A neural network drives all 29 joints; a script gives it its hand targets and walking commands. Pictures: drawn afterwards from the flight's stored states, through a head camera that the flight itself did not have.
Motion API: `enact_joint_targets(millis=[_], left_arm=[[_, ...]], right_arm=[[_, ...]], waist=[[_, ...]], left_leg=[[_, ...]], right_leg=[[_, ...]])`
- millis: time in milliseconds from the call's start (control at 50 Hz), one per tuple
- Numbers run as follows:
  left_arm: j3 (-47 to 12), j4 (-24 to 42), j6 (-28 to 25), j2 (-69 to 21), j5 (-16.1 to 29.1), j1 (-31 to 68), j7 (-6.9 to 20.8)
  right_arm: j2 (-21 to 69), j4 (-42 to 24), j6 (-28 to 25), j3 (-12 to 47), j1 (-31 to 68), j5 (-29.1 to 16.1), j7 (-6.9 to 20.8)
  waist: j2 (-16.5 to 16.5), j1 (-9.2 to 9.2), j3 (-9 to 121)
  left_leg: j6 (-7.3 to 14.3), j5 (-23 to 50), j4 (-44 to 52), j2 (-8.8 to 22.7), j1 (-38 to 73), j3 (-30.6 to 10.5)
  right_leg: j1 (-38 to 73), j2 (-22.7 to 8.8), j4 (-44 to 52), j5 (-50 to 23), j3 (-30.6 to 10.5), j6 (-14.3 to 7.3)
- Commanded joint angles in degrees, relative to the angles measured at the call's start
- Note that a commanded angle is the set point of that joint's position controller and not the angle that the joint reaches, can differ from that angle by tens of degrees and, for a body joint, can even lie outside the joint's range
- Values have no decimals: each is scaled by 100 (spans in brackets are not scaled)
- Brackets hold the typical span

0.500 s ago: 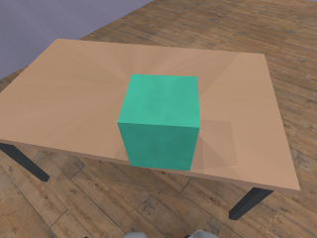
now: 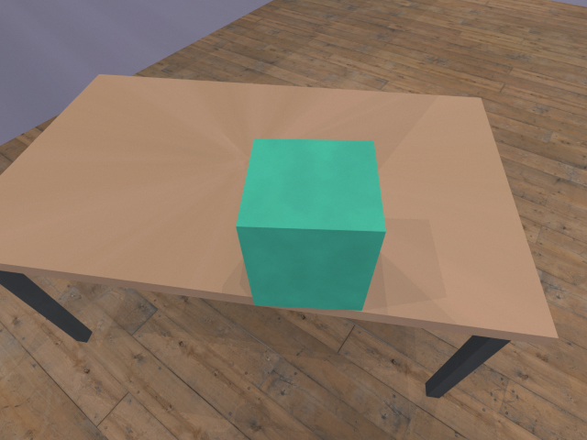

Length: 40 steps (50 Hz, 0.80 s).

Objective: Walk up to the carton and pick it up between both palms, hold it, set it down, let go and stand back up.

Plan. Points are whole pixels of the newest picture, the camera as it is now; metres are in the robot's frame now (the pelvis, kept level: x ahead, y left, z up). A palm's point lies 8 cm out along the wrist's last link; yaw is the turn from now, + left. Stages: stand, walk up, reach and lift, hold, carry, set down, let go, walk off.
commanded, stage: walk up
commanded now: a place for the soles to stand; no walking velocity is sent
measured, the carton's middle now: (310, 228) +0.47 -0.01 -0.04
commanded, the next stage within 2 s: reach and lift in 0.82 s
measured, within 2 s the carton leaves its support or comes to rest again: neither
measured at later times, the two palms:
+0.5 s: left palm out of the picture +0.05 +0.22 -0.13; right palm out of the picture +0.03 -0.26 -0.14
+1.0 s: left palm out of the picture +0.15 +0.23 -0.14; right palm out of the picture +0.07 -0.28 -0.15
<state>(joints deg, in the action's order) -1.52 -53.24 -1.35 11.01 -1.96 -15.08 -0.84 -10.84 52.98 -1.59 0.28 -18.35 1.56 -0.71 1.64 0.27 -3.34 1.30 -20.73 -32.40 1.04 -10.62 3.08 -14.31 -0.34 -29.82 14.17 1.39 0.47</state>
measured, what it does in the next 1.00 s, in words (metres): stands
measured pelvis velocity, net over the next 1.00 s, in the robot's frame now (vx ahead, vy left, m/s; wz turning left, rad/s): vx -0.02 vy -0.01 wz -0.03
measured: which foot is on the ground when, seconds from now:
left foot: down 0.00-1.00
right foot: down 0.00-1.00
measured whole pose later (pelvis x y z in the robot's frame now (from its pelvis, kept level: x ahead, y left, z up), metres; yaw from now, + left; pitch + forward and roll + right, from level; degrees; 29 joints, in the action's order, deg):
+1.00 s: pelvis -0.02 -0.01 -0.02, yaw -2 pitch +1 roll +0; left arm 0.0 -43.2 21.7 15.9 0.7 1.4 -0.3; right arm -14.4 57.0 -0.8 -5.9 -2.4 5.7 5.0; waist -0.5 1.6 -8.1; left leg 0.4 -25.3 -44.5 1.9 -20.0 4.9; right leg -25.8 -0.1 -44.5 19.6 -0.1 -0.2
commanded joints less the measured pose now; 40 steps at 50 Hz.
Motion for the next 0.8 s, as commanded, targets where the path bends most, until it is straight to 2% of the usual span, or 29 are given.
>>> enact_joint_targets(millis=[0, 80, 140, 200, 260, 320, 380, 480, 560, 580, 600, 640, 660, 700, 740, 760, 780], left_arm=[[97, 140, 53, 624, 108, -234, 2], [60, 39, 27, 605, 74, -274, 30], [67, -10, -42, 693, 79, -397, 30], [94, -50, -98, 819, 96, -466, 18], [113, -66, -122, 890, 101, -573, -11], [131, -56, -103, 938, 108, -576, -36], [100, -34, -75, 878, 113, -456, -50], [61, -73, -43, 816, 103, -512, -51], [39, -77, -26, 821, 117, -490, -51], [1, -52, -27, 779, 131, -540, -53], [24, -2, -30, 817, 117, -518, -47], [31, -35, -34, 867, 112, -462, -49], [4, -68, -39, 883, 126, -529, -38], [-4, -53, -49, 837, 98, -507, -46], [5, 5, -60, 890, 125, -437, -52], [15, -12, -56, 904, 121, -436, -56], [13, 34, -64, 865, 113, -482, -57]], right_arm=[[-811, -186, 7, -147, -277, -70, -20], [-850, -60, 8, -124, -282, -33, -19], [-825, -39, -3, -102, -136, -19, 3], [-774, -23, -14, -72, -145, 2, 10], [-780, -30, 1, -62, -100, 20, -1], [-762, -25, 34, -39, -88, 20, -21], [-798, 36, 67, -8, -65, -18, -46], [-882, 172, 106, 3, -131, -14, -54], [-928, 250, 126, 13, -122, -32, -54], [-922, 195, 128, 38, -13, -44, -45], [-943, 210, 124, 51, -25, -44, -45], [-917, 241, 122, 66, -33, -41, -44], [-940, 249, 119, 53, 12, -47, -44], [-974, 252, 98, 60, -54, -52, -32], [-968, 250, 100, 76, -49, -66, -37], [-986, 313, 119, 73, 14, -63, -40], [-1060, 303, 123, 57, 51, -24, -42]], waist=[[-466, -53, 34], [-126, -60, -677], [-37, -87, -639], [-122, -54, -231], [-243, -48, 290], [-386, -33, 545], [-428, -4, 494], [-343, -8, 185], [-230, -25, -70], [-131, -64, -59], [-280, -61, -68], [-250, -38, -300], [-304, -92, -260], [-123, -10, -77], [-228, 0, 84], [-296, -74, -32], [-186, -69, 34]], left_leg=[[268, 615, 939, 516, -112, -702], [408, 418, 1361, 798, -344, -857], [366, 602, 1246, 619, -313, -562], [283, 1136, 919, 457, 70, -282], [210, 1272, 628, 388, 374, -100], [146, 1057, 486, 349, 433, -2], [137, 1358, 574, 445, 517, -49], [170, 1345, 679, 534, 494, -23], [219, 1064, 852, 616, 401, -25], [292, 891, 894, 639, 335, -4], [320, 842, 917, 612, 258, -37], [303, 701, 1022, 633, 216, 13], [308, 666, 1009, 614, 384, 49], [347, 898, 1034, 648, 467, 47], [311, 886, 1035, 699, 595, 79], [315, 851, 1005, 704, 565, 111], [354, 765, 998, 721, 537, 154]], right_leg=[[-87, -399, 207, -713, -506, -446], [-465, -263, 90, -323, -456, -337], [-332, -326, 177, -592, -631, -366], [-182, -419, 161, -1273, -781, -433], [53, -520, 131, -1846, -948, -515], [190, -601, 168, -1964, -1140, -592], [73, -568, 116, -2235, -1070, -554], [-171, -431, 38, -2034, -983, -493], [-370, -316, 13, -1623, -959, -445], [-296, -279, 111, -1461, -948, -431], [-217, -314, 127, -1435, -976, -417], [-381, -276, 212, -1219, -1110, -432], [-433, -253, 228, -1274, -1131, -421], [-294, -245, 124, -1489, -1089, -409], [-300, -216, 77, -1386, -1091, -419], [-368, -195, 82, -1450, -1097, -429], [-278, -197, 40, -1426, -1096, -415]])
